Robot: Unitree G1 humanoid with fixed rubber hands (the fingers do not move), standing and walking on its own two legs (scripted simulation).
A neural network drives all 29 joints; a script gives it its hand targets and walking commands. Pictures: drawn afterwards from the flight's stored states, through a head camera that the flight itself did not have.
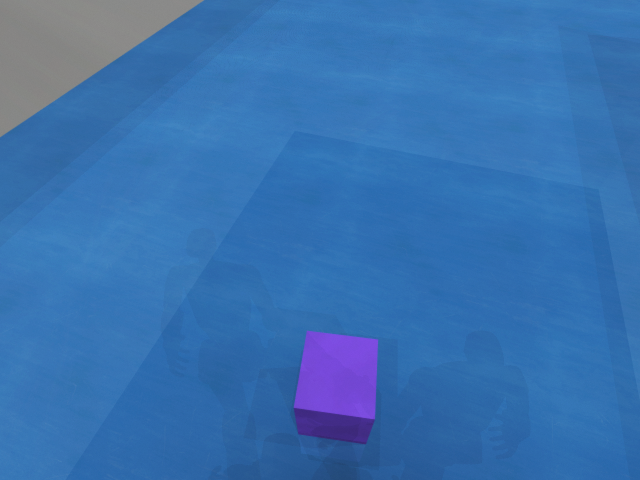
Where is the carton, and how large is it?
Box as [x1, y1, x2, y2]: [294, 331, 377, 443]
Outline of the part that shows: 307,331 294,403 294,411 298,433 365,443 374,420 377,339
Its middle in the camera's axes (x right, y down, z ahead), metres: +0.05 +0.43 +1.10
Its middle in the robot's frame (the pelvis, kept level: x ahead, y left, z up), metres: +0.45 -0.02 -0.64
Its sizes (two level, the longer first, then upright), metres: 0.210 0.200 0.250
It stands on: the floor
